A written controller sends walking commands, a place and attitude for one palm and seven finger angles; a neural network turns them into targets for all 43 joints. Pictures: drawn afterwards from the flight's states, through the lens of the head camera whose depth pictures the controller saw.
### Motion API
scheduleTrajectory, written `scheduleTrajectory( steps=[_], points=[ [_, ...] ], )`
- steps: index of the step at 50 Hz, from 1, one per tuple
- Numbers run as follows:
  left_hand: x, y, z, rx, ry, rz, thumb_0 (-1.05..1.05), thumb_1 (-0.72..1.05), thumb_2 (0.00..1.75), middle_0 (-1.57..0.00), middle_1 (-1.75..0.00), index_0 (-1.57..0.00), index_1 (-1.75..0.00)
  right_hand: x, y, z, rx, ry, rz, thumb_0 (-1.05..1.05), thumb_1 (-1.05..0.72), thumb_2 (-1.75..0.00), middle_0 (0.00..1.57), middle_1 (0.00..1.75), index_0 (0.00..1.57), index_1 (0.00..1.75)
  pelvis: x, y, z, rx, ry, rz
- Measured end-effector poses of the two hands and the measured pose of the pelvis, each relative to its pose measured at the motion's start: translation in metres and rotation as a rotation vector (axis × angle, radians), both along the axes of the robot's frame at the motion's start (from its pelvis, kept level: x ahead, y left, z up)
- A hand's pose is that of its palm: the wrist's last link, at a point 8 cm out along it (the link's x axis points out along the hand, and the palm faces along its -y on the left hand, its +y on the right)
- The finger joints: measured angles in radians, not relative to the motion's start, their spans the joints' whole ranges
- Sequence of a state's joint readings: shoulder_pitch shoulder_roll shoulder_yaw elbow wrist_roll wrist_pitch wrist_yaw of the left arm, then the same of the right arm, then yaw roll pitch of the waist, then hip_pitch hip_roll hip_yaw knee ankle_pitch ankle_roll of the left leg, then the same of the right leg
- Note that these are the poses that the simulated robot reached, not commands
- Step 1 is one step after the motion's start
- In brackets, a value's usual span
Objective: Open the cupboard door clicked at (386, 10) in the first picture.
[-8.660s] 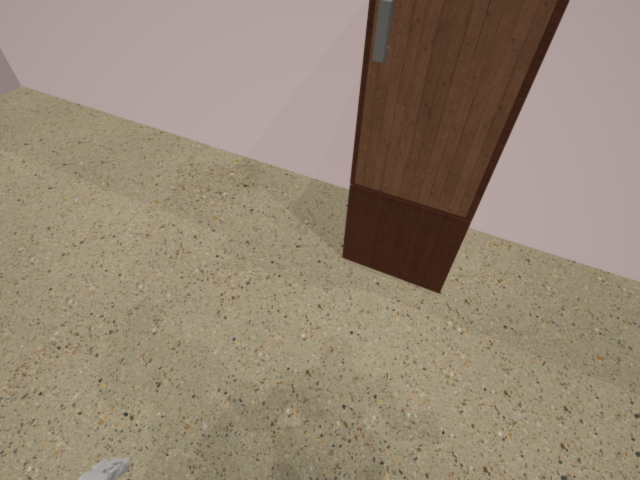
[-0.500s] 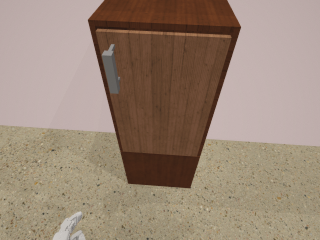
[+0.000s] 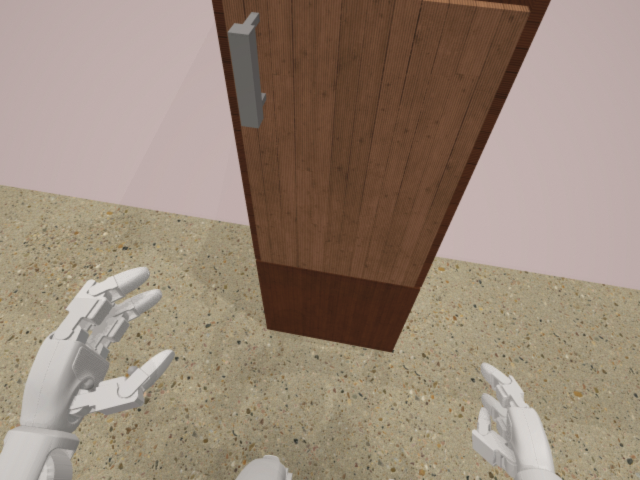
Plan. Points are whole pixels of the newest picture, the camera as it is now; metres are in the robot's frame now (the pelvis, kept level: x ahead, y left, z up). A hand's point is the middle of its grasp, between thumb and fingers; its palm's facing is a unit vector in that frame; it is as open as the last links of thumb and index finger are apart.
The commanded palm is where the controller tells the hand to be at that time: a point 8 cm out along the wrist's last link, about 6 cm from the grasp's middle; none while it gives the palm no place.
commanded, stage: raise the hand with hooked fingers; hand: left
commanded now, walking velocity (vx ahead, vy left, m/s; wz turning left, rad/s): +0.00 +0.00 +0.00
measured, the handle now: (252, 71) +0.57 +0.17 +0.20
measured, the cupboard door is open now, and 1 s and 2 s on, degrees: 0 0 0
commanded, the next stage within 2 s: move the hooked fingers beside the handle in 1.48 s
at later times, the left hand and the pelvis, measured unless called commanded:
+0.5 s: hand (104, 286) +0.26 +0.26 +0.14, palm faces -0.05 -1.00 -0.08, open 12.7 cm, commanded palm +0.23 +0.31 +0.16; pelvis +0.00 +0.03 +0.03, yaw -2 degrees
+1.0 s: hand (49, 170) +0.32 +0.29 +0.23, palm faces +0.01 -1.00 -0.08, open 13.9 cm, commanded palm +0.29 +0.33 +0.23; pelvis +0.02 +0.02 +0.05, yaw -2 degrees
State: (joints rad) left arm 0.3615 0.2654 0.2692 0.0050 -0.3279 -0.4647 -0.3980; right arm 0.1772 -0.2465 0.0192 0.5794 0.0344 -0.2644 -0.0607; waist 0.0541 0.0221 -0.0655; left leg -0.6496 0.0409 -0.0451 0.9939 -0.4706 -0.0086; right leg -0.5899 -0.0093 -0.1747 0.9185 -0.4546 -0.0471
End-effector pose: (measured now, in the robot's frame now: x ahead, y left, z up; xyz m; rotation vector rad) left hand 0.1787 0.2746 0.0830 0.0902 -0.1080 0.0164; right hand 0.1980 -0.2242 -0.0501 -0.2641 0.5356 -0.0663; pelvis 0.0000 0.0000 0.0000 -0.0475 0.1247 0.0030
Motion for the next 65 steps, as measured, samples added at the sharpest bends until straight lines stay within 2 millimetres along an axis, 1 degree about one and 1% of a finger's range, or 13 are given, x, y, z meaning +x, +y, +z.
scheduleTrajectory(
  steps=[3, 6, 10, 14, 22, 31, 36, 40, 47, 51, 56, 61, 65],
  points=[
    [0.03, -0.006, 0.006, 0.024, 0.064, -0.136, 0.01, 0.31, 0.65, -0.24, -0.68, -0.24, -0.69, -0.025, 0.007, -0.012, 0.048, 0.056, -0.044, 0.01, -0.9, -0.89, 0.2, 0.3, 0.21, 0.3, -0.003, 0.002, 0.004, 0.005, -0.003, -0.014],
    [0.047, -0.004, 0.008, 0.001, 0.171, -0.183, 0.01, 0.24, 0.62, -0.25, -0.73, -0.25, -0.73, -0.051, 0.007, -0.013, 0.081, 0.089, -0.113, 0.01, -0.9, -0.89, 0.2, 0.3, 0.21, 0.3, -0.003, 0.005, 0.012, 0.017, -0.009, -0.037],
    [0.049, 0.012, 0.023, -0.041, 0.169, -0.096, 0.01, 0.15, 0.58, -0.26, -0.79, -0.26, -0.79, -0.077, -0.002, -0.006, 0.071, 0.107, -0.177, 0.01, -0.9, -0.89, 0.21, 0.3, 0.21, 0.3, 0.0, 0.01, 0.02, 0.027, -0.022, -0.059],
    [0.042, 0.026, 0.039, -0.037, 0.082, -0.008, 0.0, 0.05, 0.54, -0.26, -0.85, -0.26, -0.85, -0.088, -0.011, 0.0, 0.024, 0.118, -0.177, 0.01, -0.9, -0.89, 0.2, 0.3, 0.21, 0.3, 0.001, 0.015, 0.024, 0.026, -0.038, -0.056],
    [0.054, 0.027, 0.042, -0.012, 0.113, -0.069, 0.0, -0.13, 0.46, -0.27, -0.97, -0.28, -0.97, -0.068, -0.014, 0.019, -0.033, 0.048, -0.159, 0.01, -0.9, -0.89, 0.2, 0.3, 0.21, 0.3, -0.002, 0.024, 0.03, 0.02, -0.081, -0.04],
    [0.079, 0.057, 0.095, -0.025, -0.006, -0.014, -0.01, -0.34, 0.37, -0.29, -1.1, -0.29, -1.11, -0.028, 0.014, 0.046, 0.012, -0.076, -0.094, 0.01, -0.9, -0.89, 0.2, 0.3, 0.21, 0.3, 0.007, 0.027, 0.041, 0.018, -0.127, -0.039],
    [0.087, 0.059, 0.101, -0.022, 0.069, -0.033, -0.01, -0.43, 0.33, -0.3, -1.16, -0.3, -1.16, -0.016, 0.027, 0.047, 0.042, -0.073, -0.057, 0.01, -0.9, -0.89, 0.2, 0.3, 0.21, 0.3, 0.009, 0.029, 0.045, 0.021, -0.135, -0.035],
    [0.093, 0.061, 0.105, -0.021, 0.093, -0.032, -0.01, -0.47, 0.32, -0.3, -1.18, -0.3, -1.18, -0.014, 0.031, 0.044, 0.045, -0.043, -0.044, 0.01, -0.9, -0.89, 0.2, 0.3, 0.21, 0.3, 0.01, 0.028, 0.047, 0.023, -0.142, -0.034],
    [0.109, 0.072, 0.14, -0.009, -0.004, 0.005, -0.01, -0.49, 0.3, -0.3, -1.2, -0.3, -1.2, -0.021, 0.025, 0.04, 0.036, 0.015, -0.054, 0.01, -0.9, -0.89, 0.2, 0.3, 0.21, 0.3, 0.015, 0.023, 0.051, 0.025, -0.15, -0.032],
    [0.122, 0.073, 0.152, -0.015, 0.015, -0.015, -0.01, -0.5, 0.3, -0.3, -1.2, -0.3, -1.2, -0.026, 0.016, 0.037, 0.034, 0.038, -0.077, 0.01, -0.9, -0.89, 0.2, 0.3, 0.21, 0.3, 0.016, 0.021, 0.053, 0.027, -0.149, -0.033],
    [0.132, 0.065, 0.144, -0.035, 0.09, -0.056, -0.01, -0.5, 0.3, -0.3, -1.2, -0.3, -1.2, -0.031, 0.002, 0.036, 0.038, 0.048, -0.11, 0.01, -0.9, -0.89, 0.2, 0.3, 0.21, 0.3, 0.016, 0.019, 0.053, 0.032, -0.137, -0.044],
    [0.128, 0.054, 0.13, -0.056, 0.097, -0.057, -0.01, -0.5, 0.3, -0.3, -1.2, -0.3, -1.2, -0.035, -0.009, 0.039, 0.026, 0.049, -0.129, 0.01, -0.9, -0.89, 0.2, 0.3, 0.21, 0.3, 0.016, 0.015, 0.053, 0.035, -0.138, -0.056],
    [0.122, 0.051, 0.132, -0.056, 0.048, -0.024, -0.01, -0.5, 0.3, -0.3, -1.2, -0.3, -1.2, -0.035, -0.012, 0.042, 0.016, 0.042, -0.128, 0.01, -0.9, -0.89, 0.2, 0.3, 0.21, 0.3, 0.015, 0.011, 0.054, 0.035, -0.149, -0.055]
  ],
)
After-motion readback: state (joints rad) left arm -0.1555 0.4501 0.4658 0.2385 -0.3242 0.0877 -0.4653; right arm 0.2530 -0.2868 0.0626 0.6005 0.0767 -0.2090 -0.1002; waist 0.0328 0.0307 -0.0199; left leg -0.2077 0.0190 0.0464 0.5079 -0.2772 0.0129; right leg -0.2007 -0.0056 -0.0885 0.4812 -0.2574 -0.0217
